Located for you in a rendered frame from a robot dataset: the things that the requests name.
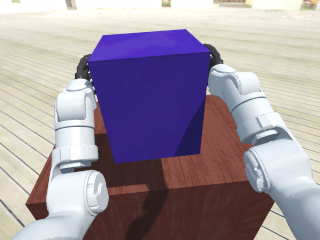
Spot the robot right upper arm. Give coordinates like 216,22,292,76
243,137,320,240

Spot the robot left forearm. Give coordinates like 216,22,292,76
46,78,99,211

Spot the robot left upper arm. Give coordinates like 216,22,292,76
11,170,109,240

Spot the pedestal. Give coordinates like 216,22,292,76
25,94,275,240

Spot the robot right hand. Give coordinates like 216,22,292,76
203,43,224,86

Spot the robot right forearm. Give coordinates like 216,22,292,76
208,64,313,177

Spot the carton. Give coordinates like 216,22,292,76
87,29,211,164

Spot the robot left hand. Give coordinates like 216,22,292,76
75,53,96,95

